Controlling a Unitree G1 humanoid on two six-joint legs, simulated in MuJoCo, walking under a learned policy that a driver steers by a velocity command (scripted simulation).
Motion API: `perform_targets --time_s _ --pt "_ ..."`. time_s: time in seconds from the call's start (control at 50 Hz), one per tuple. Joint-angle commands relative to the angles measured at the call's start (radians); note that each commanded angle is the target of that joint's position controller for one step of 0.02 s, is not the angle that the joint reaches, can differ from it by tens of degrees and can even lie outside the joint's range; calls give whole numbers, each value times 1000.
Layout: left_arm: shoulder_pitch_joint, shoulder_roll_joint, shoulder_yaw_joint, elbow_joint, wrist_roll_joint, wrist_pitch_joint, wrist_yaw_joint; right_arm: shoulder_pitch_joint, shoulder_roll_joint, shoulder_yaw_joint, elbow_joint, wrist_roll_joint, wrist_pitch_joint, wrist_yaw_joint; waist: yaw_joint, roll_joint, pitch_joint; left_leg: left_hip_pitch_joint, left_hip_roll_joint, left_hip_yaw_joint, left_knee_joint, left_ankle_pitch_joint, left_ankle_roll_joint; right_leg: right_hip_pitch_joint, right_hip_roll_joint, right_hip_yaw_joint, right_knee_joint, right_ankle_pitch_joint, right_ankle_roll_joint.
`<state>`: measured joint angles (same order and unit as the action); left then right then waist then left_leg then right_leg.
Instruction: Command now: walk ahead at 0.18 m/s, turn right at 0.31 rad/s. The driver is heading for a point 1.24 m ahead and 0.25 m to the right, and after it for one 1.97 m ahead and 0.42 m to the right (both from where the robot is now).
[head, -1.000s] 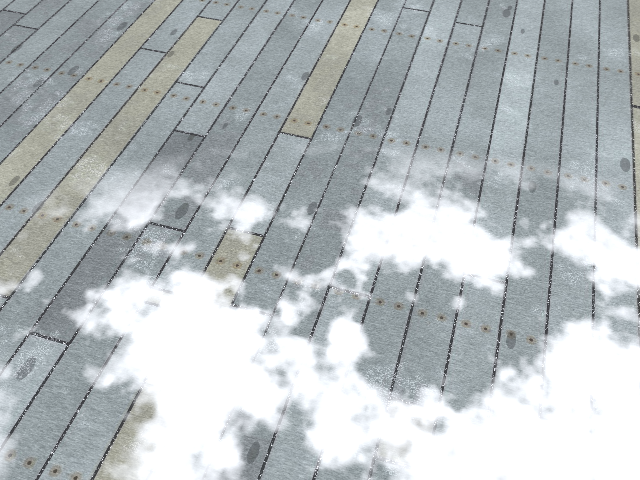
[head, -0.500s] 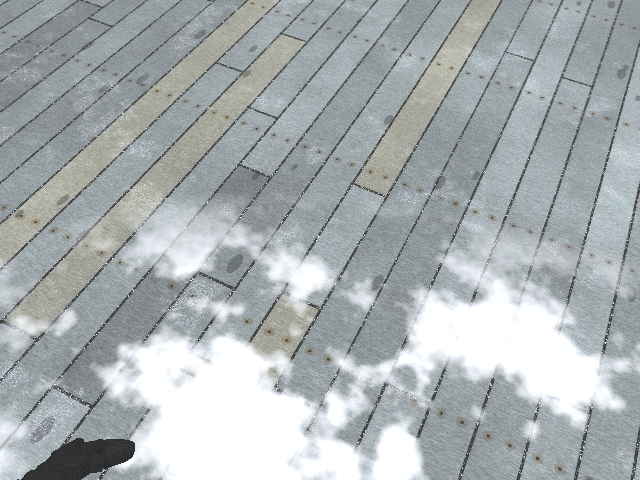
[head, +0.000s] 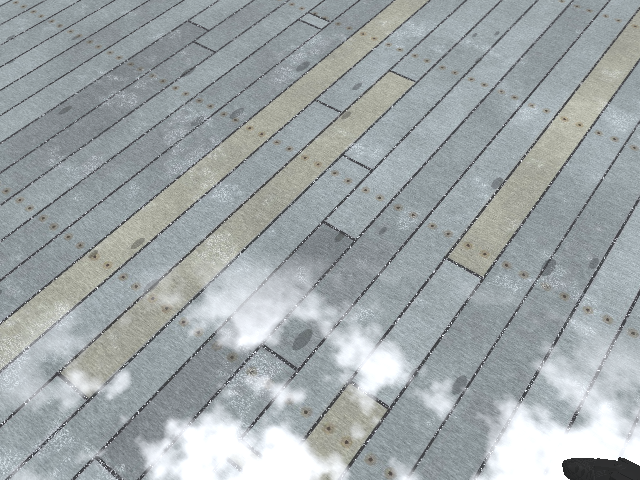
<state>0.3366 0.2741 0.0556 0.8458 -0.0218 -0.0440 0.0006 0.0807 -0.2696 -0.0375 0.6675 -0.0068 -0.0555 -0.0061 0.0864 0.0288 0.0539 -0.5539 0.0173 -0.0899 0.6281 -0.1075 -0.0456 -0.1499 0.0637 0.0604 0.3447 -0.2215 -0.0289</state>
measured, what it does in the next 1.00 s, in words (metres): steps on the spot, turning right: left foot, then right foot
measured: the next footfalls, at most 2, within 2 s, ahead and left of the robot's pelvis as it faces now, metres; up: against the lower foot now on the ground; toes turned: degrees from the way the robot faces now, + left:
left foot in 0.08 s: +0.19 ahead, +0.12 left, +0.00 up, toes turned -7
right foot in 0.50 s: +0.08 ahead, -0.12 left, +0.00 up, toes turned -20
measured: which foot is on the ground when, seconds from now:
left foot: up 0.00-0.06, down 0.08-0.50, up 0.52-0.88, down 0.90-1.00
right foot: down 0.00-0.08, up 0.10-0.48, down 0.50-1.00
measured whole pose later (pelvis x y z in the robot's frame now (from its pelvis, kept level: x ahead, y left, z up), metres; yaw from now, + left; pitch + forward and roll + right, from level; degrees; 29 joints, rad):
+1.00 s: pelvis +0.09 -0.01 -0.01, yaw -23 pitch +0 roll +0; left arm 0.13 0.24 0.02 0.72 0.03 0.00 0.02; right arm 0.18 -0.28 -0.06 0.80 0.01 0.01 -0.01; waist -0.02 -0.01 0.03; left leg -0.26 0.01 -0.05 0.52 -0.27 -0.03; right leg -0.25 0.05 0.04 0.53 -0.28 -0.03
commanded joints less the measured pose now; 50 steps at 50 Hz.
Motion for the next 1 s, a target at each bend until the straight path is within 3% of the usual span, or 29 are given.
perform_targets --time_s 0.02,0.06,0.08,0.1,0.12,0.14,0.16,0.22,0.26,0.32,0.4,0.44,0.48,0.5,0.52,0.54,0.56,0.58,0.62,0.64,0.7,0.74,0.82,0.86,0.9,0.92,0.94,0.96,1.0 --pt "-49 187 48 -71 -11 8 20 20 -98 -34 -59 3 -7 0 -69 -140 -117 186 -47 10 -100 62 11 -17 -215 196 25 483 -127" --pt "-88 169 45 -89 -11 17 27 77 -124 -49 -42 -5 -17 -2 -115 -129 -127 317 -26 12 -222 173 48 -53 -176 220 116 361 -81" --pt "-76 124 32 -105 2 14 26 118 -171 -60 -44 -20 -21 -11 -123 -64 -186 461 85 -57 -232 354 98 -117 -115 193 242 227 -40" --pt "8 52 11 -114 30 8 20 159 -226 -69 -56 -35 -9 -24 -96 160 -281 691 320 -240 -158 770 207 -309 -7 101 493 -295 18" --pt "105 85 11 -109 7 13 21 185 -194 -66 -46 -29 12 -18 -88 276 -385 727 455 -427 -185 676 336 -406 8 52 692 -534 50" --pt "94 163 35 -87 -3 30 27 149 -146 -54 -56 -14 22 -13 -92 152 -315 657 395 -395 -226 488 324 -445 -36 63 803 -472 78" --pt "35 180 47 -93 -4 49 33 103 -114 -44 -59 -8 27 -13 -91 101 -241 593 336 -298 -240 361 284 -484 -58 45 848 -403 96" --pt "4 145 49 -110 1 98 48 -2 -123 -43 -50 -19 36 -13 -57 113 -133 355 246 -121 -326 195 262 -402 -94 3 832 -261 133" --pt "-8 116 45 -130 3 103 45 -10 -122 -46 -37 -24 35 -20 -57 125 -129 328 237 -57 -350 180 278 -365 -97 -24 768 -219 134" --pt "-68 96 34 -167 9 101 31 -15 -138 -55 -20 -14 38 -30 -74 116 -148 341 259 -6 -354 175 287 -313 -124 -38 616 -167 118" --pt "-103 121 36 -198 9 104 5 -10 -181 -69 2 -2 48 -24 -86 118 -159 354 295 23 -341 158 281 -219 -121 -79 462 -133 78" --pt "-90 130 43 -202 9 107 -6 -17 -195 -74 14 15 52 -20 -66 114 -153 360 301 41 -303 138 251 -161 -110 -101 344 -92 44" --pt "-35 145 55 -181 16 108 -8 8 -174 -72 40 31 58 -20 -40 73 -149 296 253 106 -193 21 165 -24 -72 -110 161 34 -12" --pt "-15 210 74 -185 17 107 3 55 -127 -62 56 18 61 -15 -54 -102 -120 164 168 206 1 -147 66 65 -179 72 30 206 -74" --pt "-49 331 94 -225 23 106 17 32 -94 -50 2 -23 61 -15 -81 -380 -76 -116 -5 249 253 -524 -35 104 -433 441 -25 396 -258" --pt "-31 293 84 -236 59 82 10 -73 -137 -65 -15 -18 58 -25 0 -260 -114 -120 -18 74 441 -554 -24 28 -441 463 -52 337 -325" --pt "-75 267 74 -233 60 61 9 -60 -148 -73 -9 4 61 -28 -39 -206 -103 -122 -1 37 493 -465 -4 7 -388 373 -52 280 -278" --pt "-138 241 70 -241 39 52 13 -18 -149 -78 17 6 65 -35 -73 -159 -94 -123 9 25 487 -378 2 3 -331 310 -40 228 -218" --pt "-185 188 48 -254 15 53 24 10 -151 -84 39 -11 69 -44 -91 -143 -108 -98 6 23 507 -285 -9 -2 -289 263 -36 252 -179" --pt "-177 194 47 -257 21 54 27 18 -145 -83 36 -4 65 -41 -98 -172 -119 -67 -7 25 507 -261 -19 -19 -283 263 -28 301 -193" --pt "-157 175 43 -255 20 58 36 20 -125 -75 41 11 57 -35 -85 -157 -146 -54 -15 28 374 -216 -38 58 -256 234 1 343 -185" --pt "-152 169 38 -249 22 59 38 10 -109 -64 44 9 57 -27 -70 -157 -156 -11 -2 29 270 -201 -46 79 -260 229 14 343 -183" --pt "-170 116 11 -219 45 56 22 24 -92 -46 60 13 60 -7 -55 -179 -137 203 29 55 84 -211 -36 -29 -255 203 2 262 -189" --pt "-184 112 2 -193 46 53 10 40 -94 -43 68 15 58 -1 -67 -165 -105 285 22 71 -41 -171 -21 -66 -250 200 8 206 -179" --pt "-167 124 3 -166 37 44 6 49 -118 -42 68 5 51 2 -87 -121 -73 369 19 61 -234 28 10 -85 -212 182 28 147 -121" --pt "-150 134 6 -163 46 36 9 49 -171 -50 56 -2 49 -3 -69 -71 -86 396 77 -12 -213 211 33 -86 -174 157 71 91 -77" --pt "-107 147 14 -165 56 28 10 37 -244 -67 54 8 51 -8 -15 44 -98 396 113 -58 -160 313 82 -98 -99 88 110 44 -42" --pt "-144 140 14 -169 57 28 19 35 -234 -72 59 24 53 -4 -40 102 -101 327 115 -98 -187 205 129 -64 -47 4 150 27 -1" --pt "-194 132 23 -176 44 40 37 29 -190 -62 54 19 52 -4 -59 121 -94 271 137 -173 -230 117 149 -45 -40 -37 206 7 8"
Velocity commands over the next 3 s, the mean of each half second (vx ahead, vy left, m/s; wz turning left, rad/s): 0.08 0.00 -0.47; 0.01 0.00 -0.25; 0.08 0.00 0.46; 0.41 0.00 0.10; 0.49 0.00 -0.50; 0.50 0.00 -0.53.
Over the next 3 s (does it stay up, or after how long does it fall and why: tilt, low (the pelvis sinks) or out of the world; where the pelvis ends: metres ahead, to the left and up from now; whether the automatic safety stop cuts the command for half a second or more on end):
stays up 0.88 -0.13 -0.03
